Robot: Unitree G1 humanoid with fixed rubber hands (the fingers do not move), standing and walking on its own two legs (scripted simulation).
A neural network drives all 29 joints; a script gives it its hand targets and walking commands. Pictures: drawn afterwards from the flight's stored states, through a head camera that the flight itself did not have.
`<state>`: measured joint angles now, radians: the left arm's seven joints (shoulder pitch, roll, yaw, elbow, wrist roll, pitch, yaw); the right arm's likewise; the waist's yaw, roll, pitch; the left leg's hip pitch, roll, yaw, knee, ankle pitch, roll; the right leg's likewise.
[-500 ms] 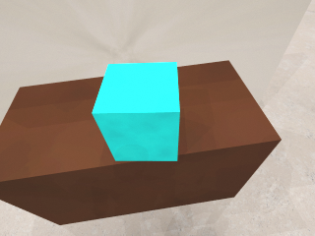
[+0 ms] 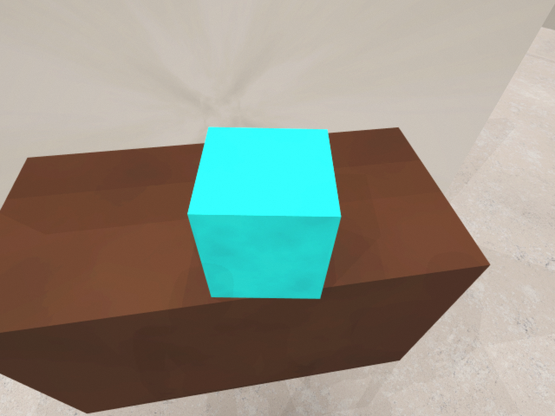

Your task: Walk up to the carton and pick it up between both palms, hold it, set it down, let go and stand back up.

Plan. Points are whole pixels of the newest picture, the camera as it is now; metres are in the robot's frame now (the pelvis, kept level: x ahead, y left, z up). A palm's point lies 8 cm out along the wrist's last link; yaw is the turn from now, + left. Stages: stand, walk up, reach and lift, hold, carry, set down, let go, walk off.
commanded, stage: walk up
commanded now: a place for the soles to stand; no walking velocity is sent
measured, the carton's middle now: (266, 216) +0.44 +0.05 +0.00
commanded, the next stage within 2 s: none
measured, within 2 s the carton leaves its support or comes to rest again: neither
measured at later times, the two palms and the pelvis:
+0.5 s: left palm out of the picture +0.01 +0.25 -0.14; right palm out of the picture +0.03 -0.23 -0.14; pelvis +0.01 +0.01 +0.00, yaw +0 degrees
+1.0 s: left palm out of the picture +0.01 +0.31 -0.15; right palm out of the picture +0.05 -0.23 -0.14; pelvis -0.01 +0.05 -0.01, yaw -4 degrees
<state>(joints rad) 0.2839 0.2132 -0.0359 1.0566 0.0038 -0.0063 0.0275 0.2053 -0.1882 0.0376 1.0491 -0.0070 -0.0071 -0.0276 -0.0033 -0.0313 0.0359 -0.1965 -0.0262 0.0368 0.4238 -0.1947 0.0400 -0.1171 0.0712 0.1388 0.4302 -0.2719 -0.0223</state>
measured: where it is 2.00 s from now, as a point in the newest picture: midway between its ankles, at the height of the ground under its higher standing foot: outside the picture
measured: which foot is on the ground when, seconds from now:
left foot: down 0.00-1.00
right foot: down 0.00-1.00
